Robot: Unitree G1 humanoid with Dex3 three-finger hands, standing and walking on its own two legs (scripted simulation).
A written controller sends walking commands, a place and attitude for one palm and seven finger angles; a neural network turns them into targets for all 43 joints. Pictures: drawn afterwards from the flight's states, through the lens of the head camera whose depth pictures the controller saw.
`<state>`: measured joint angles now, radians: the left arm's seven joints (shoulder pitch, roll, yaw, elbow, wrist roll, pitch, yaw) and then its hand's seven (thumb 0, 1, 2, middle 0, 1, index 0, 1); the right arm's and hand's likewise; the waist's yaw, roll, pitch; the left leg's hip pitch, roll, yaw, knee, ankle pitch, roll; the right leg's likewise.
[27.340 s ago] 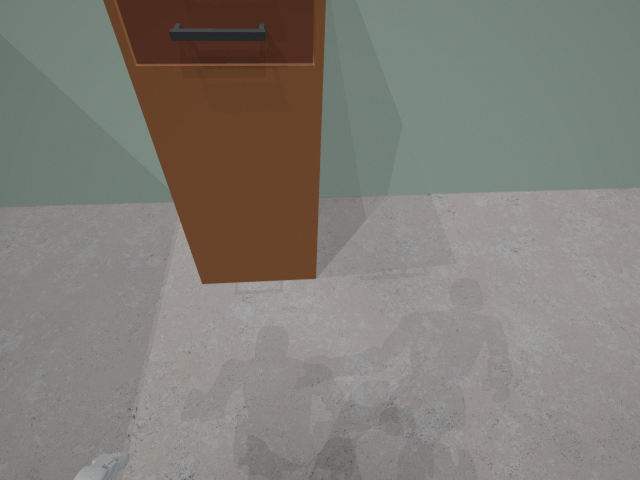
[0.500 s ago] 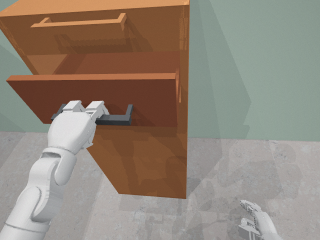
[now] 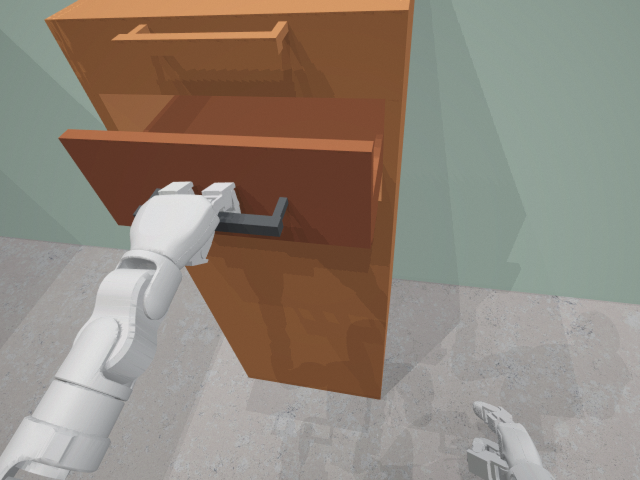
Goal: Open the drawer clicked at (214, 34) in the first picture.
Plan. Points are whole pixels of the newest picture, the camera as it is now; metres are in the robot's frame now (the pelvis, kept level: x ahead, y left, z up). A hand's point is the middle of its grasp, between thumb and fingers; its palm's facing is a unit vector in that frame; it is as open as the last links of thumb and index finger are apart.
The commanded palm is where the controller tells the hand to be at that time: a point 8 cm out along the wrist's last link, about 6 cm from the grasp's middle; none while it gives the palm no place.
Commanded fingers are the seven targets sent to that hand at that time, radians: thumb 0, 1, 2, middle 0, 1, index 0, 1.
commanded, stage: pull the drawer open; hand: left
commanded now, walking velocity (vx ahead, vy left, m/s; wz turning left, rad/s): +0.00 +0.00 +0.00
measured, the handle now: (212, 210) +0.39 +0.18 +0.15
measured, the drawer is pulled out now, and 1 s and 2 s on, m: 0.10 0.17 0.20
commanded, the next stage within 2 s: none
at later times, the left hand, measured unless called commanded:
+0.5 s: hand (177, 302) +0.27 +0.19 +0.13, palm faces +0.08 -0.15 -0.99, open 5.6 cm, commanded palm +0.23 +0.20 +0.19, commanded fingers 0.00 0.90 0.90 -0.40 -1.35 -0.40 -1.35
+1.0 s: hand (174, 294) +0.28 +0.20 +0.13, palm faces +0.06 -0.10 -0.99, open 5.3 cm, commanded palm +0.25 +0.20 +0.19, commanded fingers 0.00 0.90 0.90 -0.40 -1.35 -0.40 -1.35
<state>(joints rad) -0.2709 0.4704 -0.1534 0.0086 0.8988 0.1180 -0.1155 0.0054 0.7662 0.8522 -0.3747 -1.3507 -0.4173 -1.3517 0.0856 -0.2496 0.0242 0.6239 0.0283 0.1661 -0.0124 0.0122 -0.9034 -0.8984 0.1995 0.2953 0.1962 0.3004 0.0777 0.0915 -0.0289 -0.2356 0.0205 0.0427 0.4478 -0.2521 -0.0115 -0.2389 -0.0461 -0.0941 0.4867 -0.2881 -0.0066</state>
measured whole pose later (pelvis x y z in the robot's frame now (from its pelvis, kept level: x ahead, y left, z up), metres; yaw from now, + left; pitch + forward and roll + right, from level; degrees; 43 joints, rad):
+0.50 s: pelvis +0.02 +0.01 +0.00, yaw -3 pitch +4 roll +0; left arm 0.29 0.47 -0.04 -0.50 0.86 0.13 -0.01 0.03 0.77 0.83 -0.26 -1.35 -0.37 -1.29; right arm 0.10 -0.27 0.01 0.55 0.03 0.15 0.06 0.02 -0.91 -0.90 0.20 0.29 0.19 0.30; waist 0.07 0.11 -0.05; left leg -0.22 0.03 0.09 0.46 -0.30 0.00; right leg -0.24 -0.04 -0.05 0.49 -0.30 0.01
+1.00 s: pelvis -0.01 +0.00 +0.00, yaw +0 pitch +1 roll +1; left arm -0.02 0.48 -0.11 -0.22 0.88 0.11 -0.08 0.00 0.77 0.84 -0.40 -1.35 -0.41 -1.35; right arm 0.06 -0.25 0.03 0.61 0.01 0.16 0.00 0.01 -0.90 -0.90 0.20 0.30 0.20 0.30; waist 0.10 0.10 -0.02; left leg -0.22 0.02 0.04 0.46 -0.25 -0.02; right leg -0.22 -0.04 -0.10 0.50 -0.29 -0.01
